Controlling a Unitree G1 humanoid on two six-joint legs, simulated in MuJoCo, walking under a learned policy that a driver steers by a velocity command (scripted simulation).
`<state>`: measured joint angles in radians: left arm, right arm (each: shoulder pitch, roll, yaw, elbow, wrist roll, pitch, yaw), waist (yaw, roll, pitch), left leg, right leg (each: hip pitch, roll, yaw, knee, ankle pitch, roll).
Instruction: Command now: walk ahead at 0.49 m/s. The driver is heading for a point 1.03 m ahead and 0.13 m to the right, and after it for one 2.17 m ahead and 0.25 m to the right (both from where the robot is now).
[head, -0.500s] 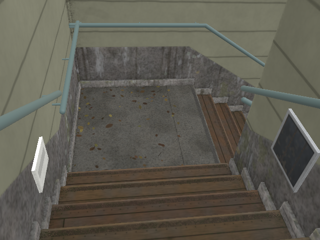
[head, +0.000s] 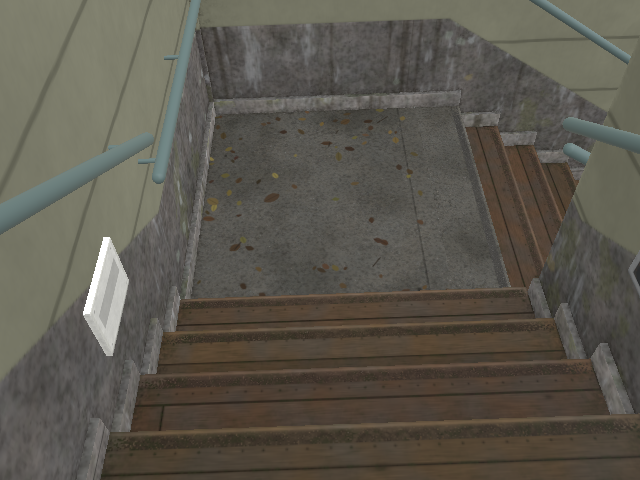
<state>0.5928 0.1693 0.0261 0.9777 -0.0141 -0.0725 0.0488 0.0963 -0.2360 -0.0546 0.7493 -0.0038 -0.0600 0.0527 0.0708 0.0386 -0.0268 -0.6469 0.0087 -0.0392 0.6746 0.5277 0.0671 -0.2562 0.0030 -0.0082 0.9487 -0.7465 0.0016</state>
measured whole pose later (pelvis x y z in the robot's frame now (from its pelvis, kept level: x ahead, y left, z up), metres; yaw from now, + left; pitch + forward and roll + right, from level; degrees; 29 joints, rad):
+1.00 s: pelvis +0.51 -0.07 -0.34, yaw +1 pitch +1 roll -1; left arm 0.52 0.14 0.00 1.02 -0.03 -0.05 0.06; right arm 0.14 -0.21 -0.06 0.77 -0.01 -0.03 0.03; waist 0.06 0.05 -0.05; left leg -0.64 0.06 -0.11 0.64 0.47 0.02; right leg -0.26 0.09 -0.02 0.94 -0.69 -0.08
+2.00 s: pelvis +0.71 -0.06 -0.45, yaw +2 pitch +1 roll -1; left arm 0.31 0.14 0.02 1.06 -0.02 0.07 0.06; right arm 0.37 -0.13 -0.01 0.99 0.01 0.03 -0.03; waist -0.01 0.00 0.03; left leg -0.17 0.01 0.00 0.48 -0.32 0.01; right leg -0.22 -0.02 0.09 0.44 -0.24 0.06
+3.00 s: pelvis +0.91 -0.08 -0.63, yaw +1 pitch +2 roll +0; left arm 0.41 0.12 -0.02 1.07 -0.04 -0.02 0.04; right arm 0.23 -0.13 -0.03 0.92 0.00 -0.05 0.01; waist 0.02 -0.01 0.00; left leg -0.34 -0.10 0.05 0.48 -0.22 0.11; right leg -0.60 0.07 0.13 1.83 -0.80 -0.01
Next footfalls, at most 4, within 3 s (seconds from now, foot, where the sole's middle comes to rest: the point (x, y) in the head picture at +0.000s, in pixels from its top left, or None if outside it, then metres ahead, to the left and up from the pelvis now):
0.08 left None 0.13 0.08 -0.88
0.56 right None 0.44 -0.15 -1.05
1.12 left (340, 459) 0.71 0.06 -1.23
1.44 right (437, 448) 0.76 -0.22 -1.23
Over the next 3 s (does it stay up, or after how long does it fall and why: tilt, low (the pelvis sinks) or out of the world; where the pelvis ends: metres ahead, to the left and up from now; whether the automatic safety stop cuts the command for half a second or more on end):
stays up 0.91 -0.08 -0.63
